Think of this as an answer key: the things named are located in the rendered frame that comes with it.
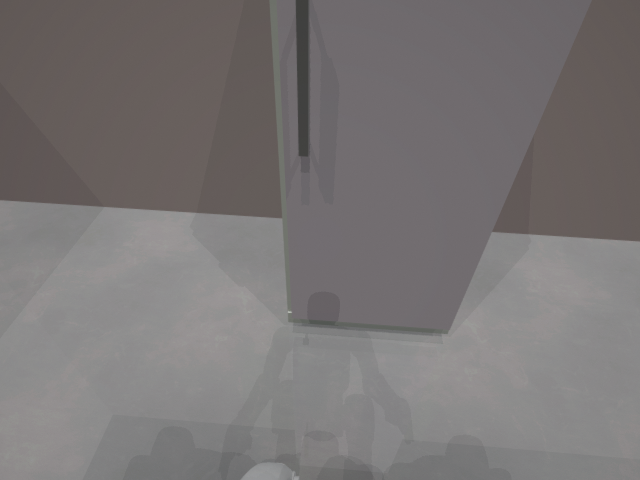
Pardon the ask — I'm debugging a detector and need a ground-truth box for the fridge door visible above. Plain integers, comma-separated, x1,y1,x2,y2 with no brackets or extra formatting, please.
277,0,592,330

